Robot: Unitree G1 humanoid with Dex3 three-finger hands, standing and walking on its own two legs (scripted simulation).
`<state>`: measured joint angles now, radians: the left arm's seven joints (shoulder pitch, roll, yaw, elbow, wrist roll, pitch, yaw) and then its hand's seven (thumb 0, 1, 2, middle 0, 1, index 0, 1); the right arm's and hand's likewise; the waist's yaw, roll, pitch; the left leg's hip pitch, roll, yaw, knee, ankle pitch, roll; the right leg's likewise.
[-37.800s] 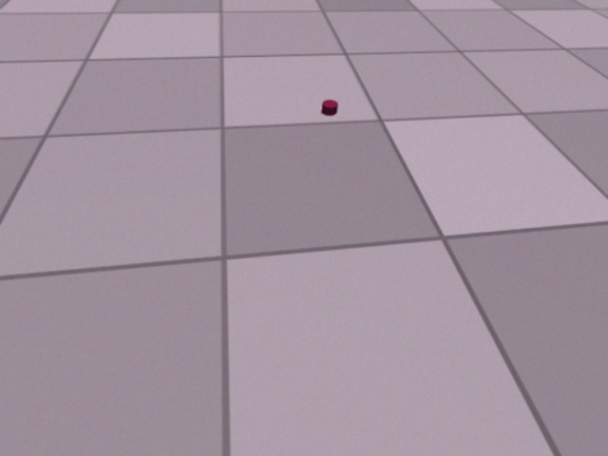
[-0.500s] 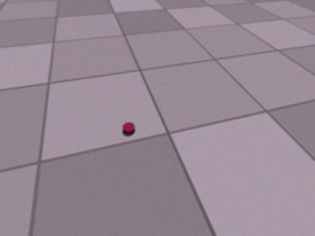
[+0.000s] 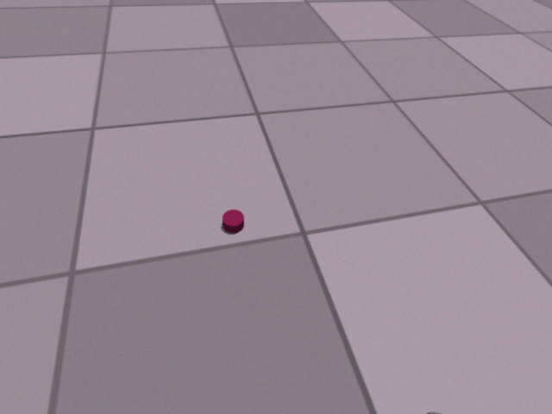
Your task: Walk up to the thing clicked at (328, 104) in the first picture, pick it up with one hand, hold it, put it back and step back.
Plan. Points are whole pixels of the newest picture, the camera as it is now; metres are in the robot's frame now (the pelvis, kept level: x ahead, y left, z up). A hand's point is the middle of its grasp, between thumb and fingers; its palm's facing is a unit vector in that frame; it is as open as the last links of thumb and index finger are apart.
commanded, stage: step back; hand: left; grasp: from above
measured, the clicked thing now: (233, 221) +1.04 +0.16 -0.74
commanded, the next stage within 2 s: stand in 0.14 s
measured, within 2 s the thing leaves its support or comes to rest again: neither
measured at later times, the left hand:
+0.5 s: hand out of the picture +0.09 +0.25 -0.14, palm faces -0.04 -0.94 -0.33, open 7.4 cm
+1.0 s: hand out of the picture +0.06 +0.26 -0.15, palm faces -0.05 -0.94 -0.33, open 7.4 cm
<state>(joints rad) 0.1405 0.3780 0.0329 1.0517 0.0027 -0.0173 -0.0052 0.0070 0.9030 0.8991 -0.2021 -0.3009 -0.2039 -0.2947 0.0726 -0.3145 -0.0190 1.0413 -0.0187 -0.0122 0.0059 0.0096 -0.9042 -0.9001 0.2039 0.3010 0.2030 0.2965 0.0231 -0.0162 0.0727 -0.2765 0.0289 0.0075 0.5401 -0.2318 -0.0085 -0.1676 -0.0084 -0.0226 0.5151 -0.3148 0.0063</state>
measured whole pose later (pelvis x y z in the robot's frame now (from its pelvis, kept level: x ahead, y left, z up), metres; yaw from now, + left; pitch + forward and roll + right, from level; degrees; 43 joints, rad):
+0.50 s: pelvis +0.00 +0.00 +0.01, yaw -1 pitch -3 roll +0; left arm 0.08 0.35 0.00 1.13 0.00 -0.02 -0.01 0.01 0.90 0.90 -0.20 -0.30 -0.20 -0.29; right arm 0.06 -0.34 -0.02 1.15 -0.01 -0.01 0.01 0.01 -0.91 -0.90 0.20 0.30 0.20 0.30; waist -0.01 -0.01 0.06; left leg -0.16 0.02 0.03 0.33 -0.13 -0.01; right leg -0.06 -0.01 -0.01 0.32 -0.21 0.01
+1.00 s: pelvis +0.00 +0.00 +0.01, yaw -1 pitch -2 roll +0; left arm 0.13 0.36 0.00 1.14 0.01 -0.01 -0.01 0.01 0.90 0.90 -0.20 -0.30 -0.20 -0.29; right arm 0.11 -0.34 -0.01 1.16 -0.01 -0.01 0.01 0.01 -0.91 -0.90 0.20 0.30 0.20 0.30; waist -0.01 -0.01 0.05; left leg -0.18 0.02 0.03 0.32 -0.12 0.00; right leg -0.09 -0.02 -0.01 0.33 -0.21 0.02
